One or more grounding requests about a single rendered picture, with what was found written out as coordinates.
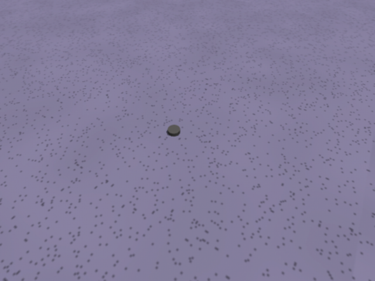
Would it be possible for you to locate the tin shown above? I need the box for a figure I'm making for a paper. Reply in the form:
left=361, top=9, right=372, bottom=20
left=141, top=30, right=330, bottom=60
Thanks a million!
left=168, top=125, right=180, bottom=136

